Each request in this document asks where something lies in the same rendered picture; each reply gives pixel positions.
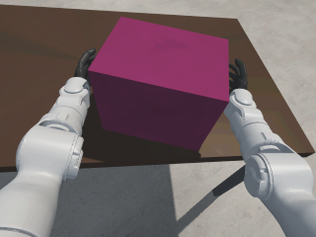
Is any left robot forearm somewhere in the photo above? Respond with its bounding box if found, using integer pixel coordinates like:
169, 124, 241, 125
16, 77, 91, 172

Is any robot left upper arm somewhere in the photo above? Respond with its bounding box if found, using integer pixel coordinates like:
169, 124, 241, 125
0, 125, 84, 237

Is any robot left hand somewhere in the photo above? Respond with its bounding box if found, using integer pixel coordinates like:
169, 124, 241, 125
73, 48, 97, 86

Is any table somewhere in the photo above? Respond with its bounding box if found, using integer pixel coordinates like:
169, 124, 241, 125
0, 4, 315, 197

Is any robot right hand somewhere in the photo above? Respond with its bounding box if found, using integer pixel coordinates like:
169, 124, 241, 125
228, 58, 248, 96

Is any right robot forearm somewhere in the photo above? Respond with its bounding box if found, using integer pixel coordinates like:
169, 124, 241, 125
224, 88, 314, 190

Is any carton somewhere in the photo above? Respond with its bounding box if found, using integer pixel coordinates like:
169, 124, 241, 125
87, 17, 230, 151

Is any robot right upper arm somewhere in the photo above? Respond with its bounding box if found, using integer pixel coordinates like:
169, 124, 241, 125
244, 153, 316, 237

